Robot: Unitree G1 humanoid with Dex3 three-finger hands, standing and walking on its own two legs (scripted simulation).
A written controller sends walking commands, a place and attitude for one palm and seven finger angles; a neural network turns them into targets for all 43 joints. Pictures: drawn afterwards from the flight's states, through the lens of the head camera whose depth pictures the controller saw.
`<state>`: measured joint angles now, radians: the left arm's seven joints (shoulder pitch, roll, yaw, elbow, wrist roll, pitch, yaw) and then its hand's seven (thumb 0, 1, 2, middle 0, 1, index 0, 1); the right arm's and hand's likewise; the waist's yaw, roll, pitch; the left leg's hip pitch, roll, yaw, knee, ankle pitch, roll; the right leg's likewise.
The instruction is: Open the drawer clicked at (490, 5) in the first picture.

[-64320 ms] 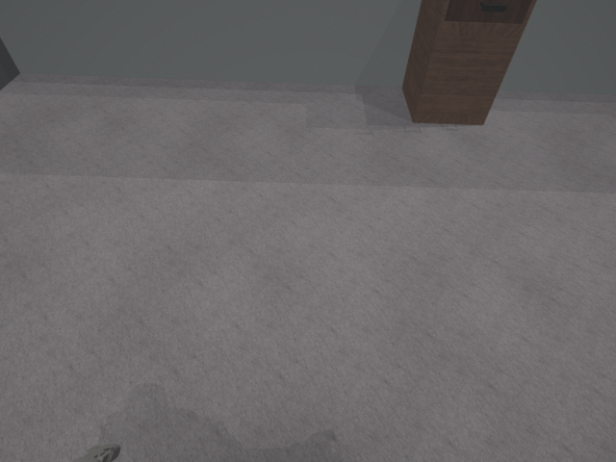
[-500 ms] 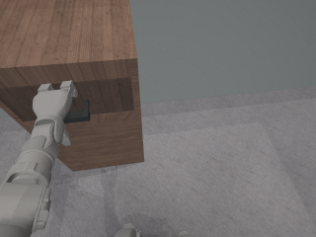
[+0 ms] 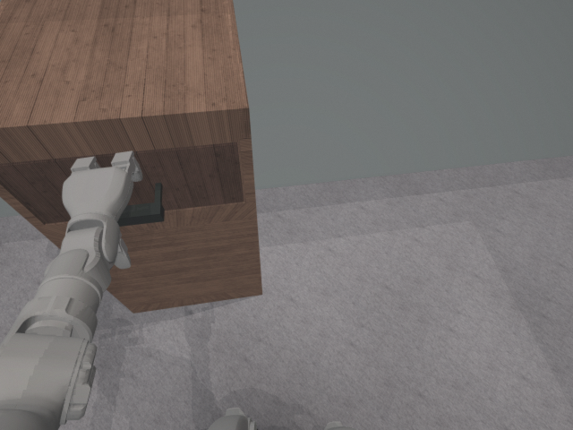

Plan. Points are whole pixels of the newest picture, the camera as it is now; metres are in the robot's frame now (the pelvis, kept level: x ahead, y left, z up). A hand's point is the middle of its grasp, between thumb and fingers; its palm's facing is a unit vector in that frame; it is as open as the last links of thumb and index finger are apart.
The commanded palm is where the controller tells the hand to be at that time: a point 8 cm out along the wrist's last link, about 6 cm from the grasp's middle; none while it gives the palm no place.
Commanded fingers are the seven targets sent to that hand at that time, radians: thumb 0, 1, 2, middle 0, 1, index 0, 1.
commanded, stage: re-aim the fingers above the handle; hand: left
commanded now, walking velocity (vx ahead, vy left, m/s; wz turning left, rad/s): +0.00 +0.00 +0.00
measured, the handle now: (132, 203) +0.50 +0.26 -0.06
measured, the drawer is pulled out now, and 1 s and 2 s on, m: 0.00 0.00 0.00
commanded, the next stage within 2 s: lower the fingers behind the handle in 0.62 s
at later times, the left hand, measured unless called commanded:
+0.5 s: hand (117, 211) +0.44 +0.25 +0.01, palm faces -0.05 -0.04 -1.00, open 13.8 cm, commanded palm +0.42 +0.25 +0.06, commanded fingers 0.00 -0.50 0.30 -0.30 -1.20 -0.30 -1.20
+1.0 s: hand (113, 221) +0.44 +0.26 -0.02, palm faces -0.08 -0.05 -1.00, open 13.8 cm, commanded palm +0.42 +0.25 +0.04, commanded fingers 0.00 -0.50 0.30 -0.30 -1.20 -0.30 -1.20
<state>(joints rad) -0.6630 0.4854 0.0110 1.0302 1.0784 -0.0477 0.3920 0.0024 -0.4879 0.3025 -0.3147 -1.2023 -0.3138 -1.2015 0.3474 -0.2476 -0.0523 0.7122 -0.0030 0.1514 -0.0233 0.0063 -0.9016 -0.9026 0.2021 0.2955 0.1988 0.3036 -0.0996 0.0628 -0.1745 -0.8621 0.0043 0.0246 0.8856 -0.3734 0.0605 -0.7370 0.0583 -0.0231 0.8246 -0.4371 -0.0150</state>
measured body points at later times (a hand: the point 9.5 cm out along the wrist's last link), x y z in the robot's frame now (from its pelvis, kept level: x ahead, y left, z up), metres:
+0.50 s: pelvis +0.00 -0.01 +0.00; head +0.09 -0.01 +0.44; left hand +0.44 +0.25 +0.06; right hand +0.03 -0.28 -0.13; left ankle +0.02 +0.08 -0.69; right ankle -0.03 -0.12 -0.69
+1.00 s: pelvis +0.00 -0.01 -0.01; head +0.10 +0.00 +0.43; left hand +0.43 +0.26 +0.04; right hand +0.02 -0.28 -0.13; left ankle +0.02 +0.08 -0.69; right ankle -0.03 -0.12 -0.69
